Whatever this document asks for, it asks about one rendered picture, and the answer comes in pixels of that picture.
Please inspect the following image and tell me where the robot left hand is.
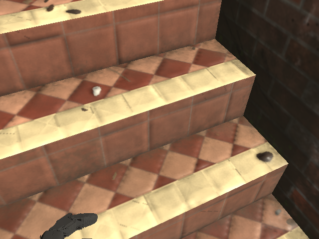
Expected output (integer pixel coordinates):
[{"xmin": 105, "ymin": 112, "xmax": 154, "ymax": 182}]
[{"xmin": 40, "ymin": 213, "xmax": 98, "ymax": 239}]

